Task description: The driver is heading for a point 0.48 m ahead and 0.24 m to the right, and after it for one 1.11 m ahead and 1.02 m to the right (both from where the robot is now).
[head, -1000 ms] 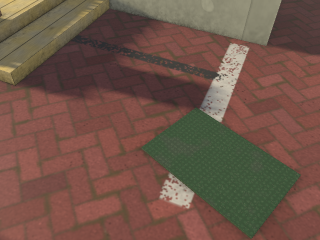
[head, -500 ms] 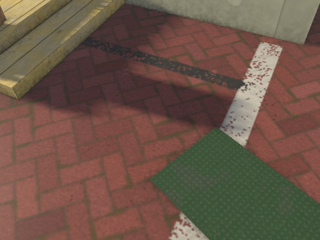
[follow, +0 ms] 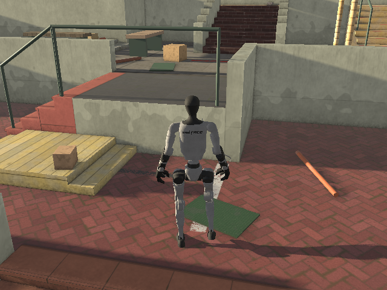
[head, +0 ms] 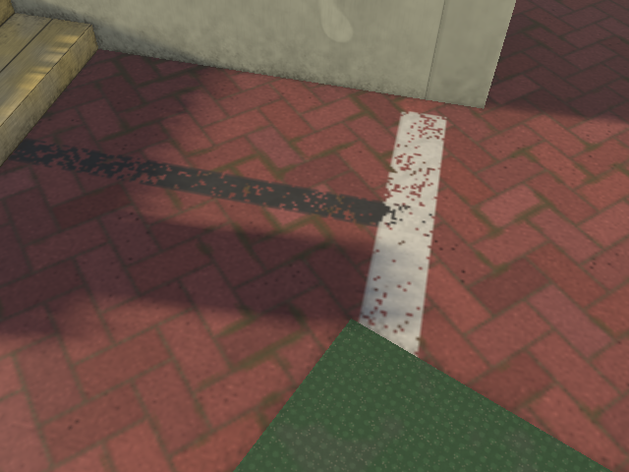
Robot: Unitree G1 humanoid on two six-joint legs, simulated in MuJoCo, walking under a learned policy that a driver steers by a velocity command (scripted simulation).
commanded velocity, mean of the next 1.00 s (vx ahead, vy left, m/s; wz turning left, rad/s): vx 0.27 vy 0.00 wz -0.58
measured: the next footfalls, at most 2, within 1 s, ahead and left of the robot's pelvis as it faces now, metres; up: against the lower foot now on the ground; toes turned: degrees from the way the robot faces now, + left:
right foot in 0.34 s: +0.30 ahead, -0.19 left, +0.01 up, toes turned -16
left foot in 0.82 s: +0.48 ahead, -0.05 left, +0.01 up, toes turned -33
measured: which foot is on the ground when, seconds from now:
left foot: down 0.00-0.34, up 0.36-0.80, down 0.82-1.00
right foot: up 0.00-0.32, down 0.34-0.82, up 0.84-1.00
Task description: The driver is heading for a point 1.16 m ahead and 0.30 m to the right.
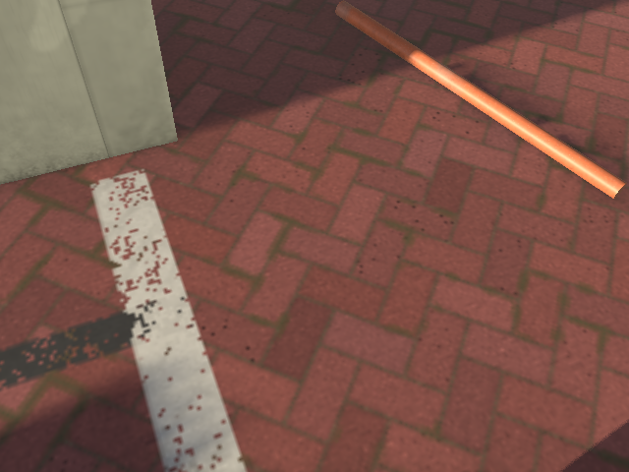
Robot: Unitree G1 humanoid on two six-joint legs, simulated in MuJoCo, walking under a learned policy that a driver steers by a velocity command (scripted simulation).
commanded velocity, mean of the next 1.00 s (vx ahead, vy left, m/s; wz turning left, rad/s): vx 0.01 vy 0.00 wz -0.44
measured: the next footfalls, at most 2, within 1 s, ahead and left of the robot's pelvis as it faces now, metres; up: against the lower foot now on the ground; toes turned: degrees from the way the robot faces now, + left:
right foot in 0.22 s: +0.03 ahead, -0.15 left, +0.00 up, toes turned -9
left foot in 0.68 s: +0.09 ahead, +0.06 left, +0.00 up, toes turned -26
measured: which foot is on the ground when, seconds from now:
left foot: down 0.00-0.22, up 0.24-0.66, down 0.68-1.00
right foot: up 0.00-0.20, down 0.22-0.70, up 0.72-0.96, down 0.98-1.00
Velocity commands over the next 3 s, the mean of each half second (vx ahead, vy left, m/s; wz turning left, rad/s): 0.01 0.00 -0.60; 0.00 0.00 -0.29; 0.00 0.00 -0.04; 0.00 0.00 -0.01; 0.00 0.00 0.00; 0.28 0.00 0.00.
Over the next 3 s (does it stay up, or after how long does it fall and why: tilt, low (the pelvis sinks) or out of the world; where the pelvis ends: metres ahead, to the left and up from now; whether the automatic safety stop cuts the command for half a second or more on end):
stays up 0.08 -0.05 0.01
